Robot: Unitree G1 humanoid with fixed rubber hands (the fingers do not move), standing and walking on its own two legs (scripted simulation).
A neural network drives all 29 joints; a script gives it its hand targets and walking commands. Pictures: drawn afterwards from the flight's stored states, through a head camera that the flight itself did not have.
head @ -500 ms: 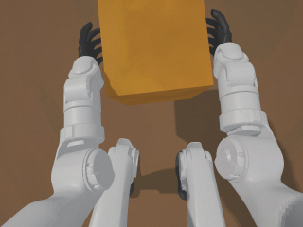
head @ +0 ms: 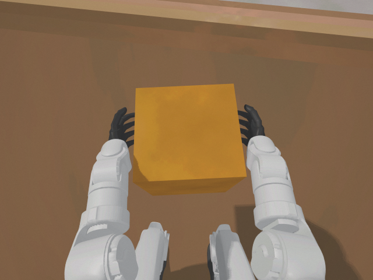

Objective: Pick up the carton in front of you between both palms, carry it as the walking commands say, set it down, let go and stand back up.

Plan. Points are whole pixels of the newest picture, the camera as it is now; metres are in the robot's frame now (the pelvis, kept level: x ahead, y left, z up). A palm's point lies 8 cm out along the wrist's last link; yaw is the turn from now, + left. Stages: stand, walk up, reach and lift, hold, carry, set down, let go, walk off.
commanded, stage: reach and lift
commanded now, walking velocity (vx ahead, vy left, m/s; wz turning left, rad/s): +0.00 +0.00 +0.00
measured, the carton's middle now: (187, 148) +0.43 +0.02 -0.10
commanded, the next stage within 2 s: hold in 1.70 s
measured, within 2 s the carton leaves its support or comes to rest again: neither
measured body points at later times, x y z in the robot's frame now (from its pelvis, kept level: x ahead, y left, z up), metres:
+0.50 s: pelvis +0.04 +0.01 +0.12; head +0.09 +0.01 +0.57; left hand +0.38 +0.16 +0.11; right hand +0.38 -0.14 +0.11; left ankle +0.07 +0.13 -0.59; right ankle +0.07 -0.12 -0.59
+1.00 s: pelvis +0.04 +0.01 +0.14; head +0.02 +0.01 +0.59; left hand +0.36 +0.16 +0.16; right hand +0.35 -0.14 +0.16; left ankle +0.07 +0.13 -0.59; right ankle +0.07 -0.12 -0.59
